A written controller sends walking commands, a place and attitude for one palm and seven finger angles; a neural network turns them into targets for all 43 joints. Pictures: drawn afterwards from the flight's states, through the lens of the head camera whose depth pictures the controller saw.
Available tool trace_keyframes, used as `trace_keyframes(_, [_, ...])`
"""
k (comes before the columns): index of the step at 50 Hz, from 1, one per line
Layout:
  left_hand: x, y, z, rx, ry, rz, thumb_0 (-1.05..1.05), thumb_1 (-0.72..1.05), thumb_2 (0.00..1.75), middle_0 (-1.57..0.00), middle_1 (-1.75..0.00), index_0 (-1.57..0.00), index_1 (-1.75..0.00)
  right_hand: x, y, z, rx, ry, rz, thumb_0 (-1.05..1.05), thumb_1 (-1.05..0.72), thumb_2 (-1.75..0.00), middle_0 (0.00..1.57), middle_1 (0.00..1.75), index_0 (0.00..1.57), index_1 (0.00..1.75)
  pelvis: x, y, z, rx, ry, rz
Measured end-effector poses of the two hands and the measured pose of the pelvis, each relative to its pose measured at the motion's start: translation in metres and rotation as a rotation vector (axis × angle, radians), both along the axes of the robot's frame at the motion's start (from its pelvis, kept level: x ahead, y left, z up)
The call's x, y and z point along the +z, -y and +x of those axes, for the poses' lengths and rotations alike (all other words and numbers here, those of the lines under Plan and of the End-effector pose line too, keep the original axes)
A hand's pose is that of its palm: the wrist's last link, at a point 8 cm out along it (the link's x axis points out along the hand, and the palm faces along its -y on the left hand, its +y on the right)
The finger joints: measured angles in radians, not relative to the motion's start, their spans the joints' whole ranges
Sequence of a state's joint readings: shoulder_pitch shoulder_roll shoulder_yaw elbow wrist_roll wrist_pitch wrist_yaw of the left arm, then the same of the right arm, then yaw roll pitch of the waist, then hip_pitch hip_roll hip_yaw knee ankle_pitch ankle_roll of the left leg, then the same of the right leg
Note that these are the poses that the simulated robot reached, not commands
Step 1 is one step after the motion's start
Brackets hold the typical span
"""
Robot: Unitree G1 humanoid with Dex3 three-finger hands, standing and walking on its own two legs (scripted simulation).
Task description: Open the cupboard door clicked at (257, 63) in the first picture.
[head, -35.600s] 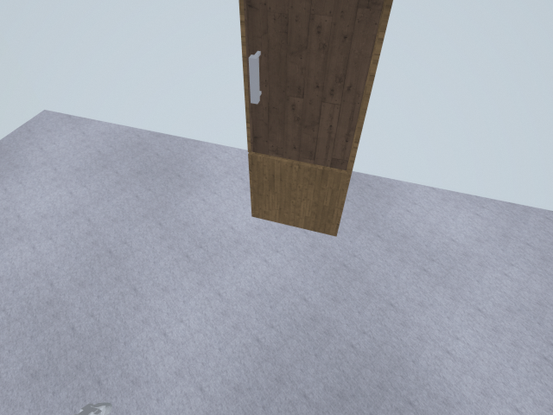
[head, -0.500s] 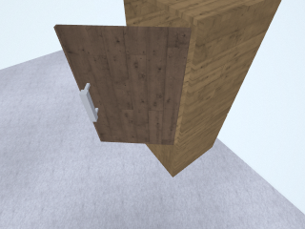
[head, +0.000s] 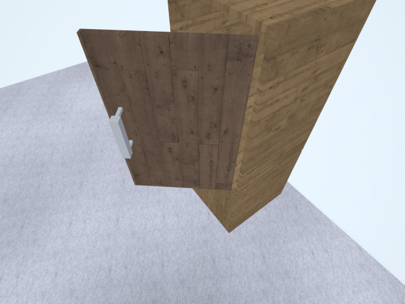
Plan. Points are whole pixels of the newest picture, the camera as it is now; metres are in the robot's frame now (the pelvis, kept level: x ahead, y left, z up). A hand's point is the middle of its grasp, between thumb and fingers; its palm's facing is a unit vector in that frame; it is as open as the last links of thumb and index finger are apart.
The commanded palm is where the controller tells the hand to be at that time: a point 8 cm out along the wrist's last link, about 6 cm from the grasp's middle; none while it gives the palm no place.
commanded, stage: look again from close up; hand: left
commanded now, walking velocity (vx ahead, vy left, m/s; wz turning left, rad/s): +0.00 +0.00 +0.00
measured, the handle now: (123, 133) +0.54 +0.26 -0.03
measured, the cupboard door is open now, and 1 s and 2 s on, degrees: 50 50 50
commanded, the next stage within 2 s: raise the hand with hooked fingers in 0.14 s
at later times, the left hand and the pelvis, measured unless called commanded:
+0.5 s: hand (110, 256) +0.20 +0.19 +0.00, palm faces +0.13 -0.99 -0.02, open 7.8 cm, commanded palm +0.11 +0.24 -0.07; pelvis -0.04 +0.01 -0.03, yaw +2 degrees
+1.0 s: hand (100, 279) +0.17 +0.22 -0.05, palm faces -0.11 -0.99 -0.02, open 10.6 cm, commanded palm +0.14 +0.29 -0.04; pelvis -0.07 +0.02 -0.09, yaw +3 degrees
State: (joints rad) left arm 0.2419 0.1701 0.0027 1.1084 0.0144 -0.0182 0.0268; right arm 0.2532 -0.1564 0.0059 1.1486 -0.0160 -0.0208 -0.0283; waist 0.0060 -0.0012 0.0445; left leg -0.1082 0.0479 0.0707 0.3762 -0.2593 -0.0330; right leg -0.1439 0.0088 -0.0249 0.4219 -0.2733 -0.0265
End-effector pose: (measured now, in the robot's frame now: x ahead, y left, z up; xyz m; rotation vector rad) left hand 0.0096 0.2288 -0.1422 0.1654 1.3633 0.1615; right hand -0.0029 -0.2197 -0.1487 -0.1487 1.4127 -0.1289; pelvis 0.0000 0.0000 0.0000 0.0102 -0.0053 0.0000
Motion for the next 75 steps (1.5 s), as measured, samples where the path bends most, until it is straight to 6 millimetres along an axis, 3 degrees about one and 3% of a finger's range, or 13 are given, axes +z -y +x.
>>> trace_keyframes(13, [-0.001,-0.003,-0.006,0.003,0.002,0.001,0.00,0.91,0.90,-0.20,-0.30,-0.20,-0.30,0.001,-0.002,0.003,0.007,0.018,-0.006,0.01,-0.91,-0.90,0.20,0.30,0.20,0.29,0.000,-0.005,-0.004,0.003,0.000,-0.006])
trace_keyframes(15, [0.017,-0.011,0.018,0.085,0.179,0.011,0.01,0.92,0.89,-0.21,-0.31,-0.20,-0.30,0.005,0.000,0.014,0.013,0.118,-0.025,0.01,-0.91,-0.90,0.20,0.30,0.20,0.29,-0.002,-0.007,-0.007,0.003,0.002,-0.008])
trace_keyframes(21, [0.120,-0.025,0.128,0.067,0.936,0.049,0.02,0.88,0.87,-0.21,-0.34,-0.20,-0.33,0.020,0.009,0.081,0.060,0.517,-0.060,0.02,-0.91,-0.90,0.20,0.30,0.20,0.29,-0.012,-0.015,-0.021,0.057,-0.030,-0.002])
trace_keyframes(24, [0.141,-0.017,0.161,-0.016,1.206,-0.030,0.01,0.82,0.85,-0.21,-0.37,-0.20,-0.37,0.033,0.013,0.116,0.103,0.690,-0.075,0.02,-0.90,-0.90,0.20,0.30,0.20,0.29,-0.025,-0.014,-0.033,0.048,-0.096,0.004])
trace_keyframes(27, [0.133,-0.004,0.160,-0.128,1.362,-0.143,0.00,0.76,0.83,-0.21,-0.41,-0.20,-0.40,0.045,0.017,0.144,0.164,0.819,-0.088,0.02,-0.90,-0.90,0.20,0.30,0.20,0.29,-0.044,-0.011,-0.042,0.034,-0.151,0.011])
trace_keyframes(30, [0.100,0.001,0.136,-0.206,1.346,-0.206,0.00,0.69,0.80,-0.22,-0.45,-0.21,-0.44,0.047,0.018,0.165,0.222,0.896,-0.104,0.01,-0.90,-0.90,0.20,0.30,0.20,0.29,-0.065,-0.009,-0.049,0.032,-0.195,0.013])
trace_keyframes(35, [0.055,-0.025,0.088,-0.085,1.214,-0.155,0.01,0.57,0.75,-0.23,-0.52,-0.23,-0.52,0.033,0.009,0.184,0.283,0.924,-0.113,0.01,-0.90,-0.90,0.20,0.30,0.20,0.29,-0.092,-0.008,-0.057,0.050,-0.224,-0.009])
trace_keyframes(40, [0.089,-0.048,0.084,-0.108,1.360,-0.019,0.01,0.45,0.70,-0.24,-0.60,-0.23,-0.59,0.003,-0.018,0.177,0.318,0.872,-0.066,0.01,-0.90,-0.90,0.20,0.30,0.20,0.29,-0.103,-0.009,-0.064,0.074,-0.233,-0.048])
trace_keyframes(46, [0.108,-0.039,0.133,-0.298,1.383,-0.143,0.01,0.31,0.64,-0.24,-0.69,-0.24,-0.68,-0.028,-0.041,0.136,0.249,0.761,0.011,0.02,-0.90,-0.90,0.20,0.30,0.20,0.30,-0.103,-0.015,-0.071,0.074,-0.248,-0.067])
trace_keyframes(51, [0.091,-0.048,0.147,-0.218,1.183,-0.221,0.00,0.19,0.59,-0.25,-0.76,-0.25,-0.76,-0.027,-0.034,0.097,0.141,0.671,-0.002,0.02,-0.90,-0.90,0.20,0.30,0.21,0.30,-0.090,-0.020,-0.068,0.050,-0.252,-0.048])
trace_keyframes(56, [0.109,-0.076,0.137,-0.120,1.256,-0.086,0.00,0.08,0.54,-0.27,-0.84,-0.26,-0.83,-0.017,-0.016,0.080,0.129,0.624,-0.071,0.02,-0.90,-0.90,0.20,0.30,0.20,0.30,-0.082,-0.025,-0.061,0.043,-0.251,-0.045])
trace_keyframes(67, [0.099,-0.089,0.155,-0.224,1.246,-0.169,0.00,-0.18,0.43,-0.28,-1.00,-0.27,-1.00,-0.001,-0.002,0.108,0.186,0.680,-0.155,0.02,-0.90,-0.90,0.20,0.30,0.20,0.30,-0.083,-0.033,-0.057,0.053,-0.252,-0.063])
trace_keyframes(75, [0.132,-0.115,0.166,-0.156,1.353,-0.069,-0.01,-0.36,0.35,-0.30,-1.12,-0.29,-1.11,0.015,-0.024,0.134,0.218,0.751,-0.098,0.02,-0.90,-0.90,0.20,0.30,0.20,0.30,-0.074,-0.035,-0.047,0.056,-0.240,-0.064])
